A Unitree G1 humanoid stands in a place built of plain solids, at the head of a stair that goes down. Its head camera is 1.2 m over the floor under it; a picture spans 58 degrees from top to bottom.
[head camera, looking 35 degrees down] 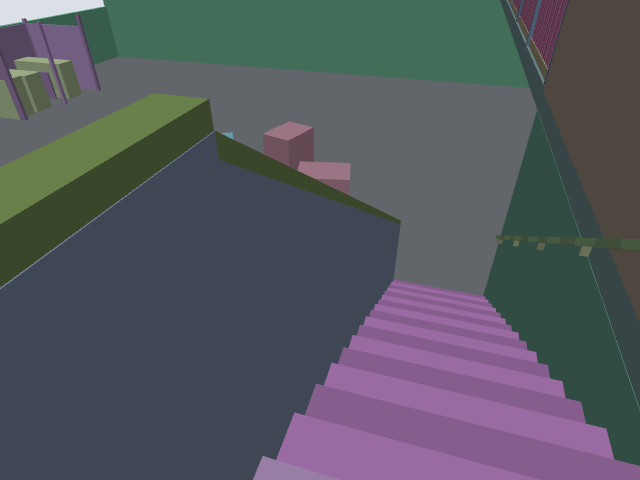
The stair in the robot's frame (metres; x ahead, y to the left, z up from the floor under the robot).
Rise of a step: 0.16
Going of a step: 0.25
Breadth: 1.20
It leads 17 degrees to the right of straight ahead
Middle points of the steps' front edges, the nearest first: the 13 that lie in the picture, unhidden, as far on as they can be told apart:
0.72 -0.48 -0.16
0.97 -0.56 -0.33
1.21 -0.63 -0.49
1.45 -0.70 -0.66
1.69 -0.78 -0.82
1.94 -0.85 -0.99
2.18 -0.92 -1.15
2.42 -0.99 -1.32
2.67 -1.07 -1.48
2.91 -1.14 -1.65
3.15 -1.21 -1.81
3.39 -1.29 -1.98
3.64 -1.36 -2.14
